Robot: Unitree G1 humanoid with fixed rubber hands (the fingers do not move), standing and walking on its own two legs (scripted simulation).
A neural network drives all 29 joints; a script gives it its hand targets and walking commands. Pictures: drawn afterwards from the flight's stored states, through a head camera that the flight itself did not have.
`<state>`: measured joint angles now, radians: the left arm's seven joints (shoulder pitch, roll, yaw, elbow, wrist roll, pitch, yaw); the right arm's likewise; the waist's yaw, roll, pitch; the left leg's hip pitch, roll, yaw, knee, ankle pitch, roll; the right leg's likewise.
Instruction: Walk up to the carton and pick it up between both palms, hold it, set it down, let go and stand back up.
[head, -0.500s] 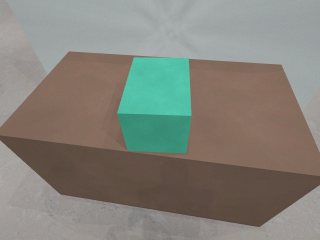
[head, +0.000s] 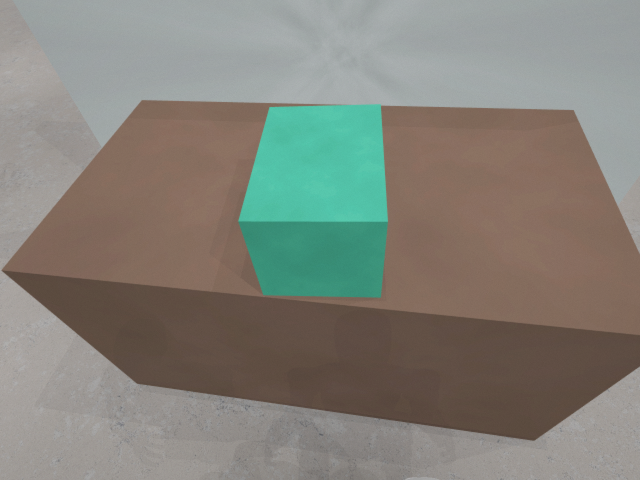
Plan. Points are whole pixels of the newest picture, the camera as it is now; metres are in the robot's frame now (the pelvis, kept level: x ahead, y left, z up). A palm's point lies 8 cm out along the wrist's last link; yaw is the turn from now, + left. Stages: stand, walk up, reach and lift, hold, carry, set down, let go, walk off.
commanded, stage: walk up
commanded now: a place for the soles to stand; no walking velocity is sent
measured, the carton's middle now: (322, 198) +0.58 +0.04 -0.02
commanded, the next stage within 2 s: none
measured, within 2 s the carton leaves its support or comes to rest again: neither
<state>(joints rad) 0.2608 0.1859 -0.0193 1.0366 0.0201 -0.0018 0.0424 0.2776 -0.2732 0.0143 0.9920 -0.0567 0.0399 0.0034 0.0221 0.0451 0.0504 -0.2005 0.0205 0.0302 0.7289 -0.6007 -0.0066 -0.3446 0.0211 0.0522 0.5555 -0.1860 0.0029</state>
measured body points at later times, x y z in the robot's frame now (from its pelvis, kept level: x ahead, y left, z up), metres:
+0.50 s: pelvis +0.01 +0.11 -0.01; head +0.01 +0.12 +0.44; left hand +0.09 +0.36 -0.15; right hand -0.04 -0.11 -0.16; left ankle +0.01 +0.19 -0.73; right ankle +0.00 -0.01 -0.70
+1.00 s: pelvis +0.05 +0.09 -0.01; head +0.06 +0.08 +0.44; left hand +0.17 +0.29 -0.15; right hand +0.02 -0.15 -0.16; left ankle +0.01 +0.21 -0.73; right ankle +0.00 -0.01 -0.73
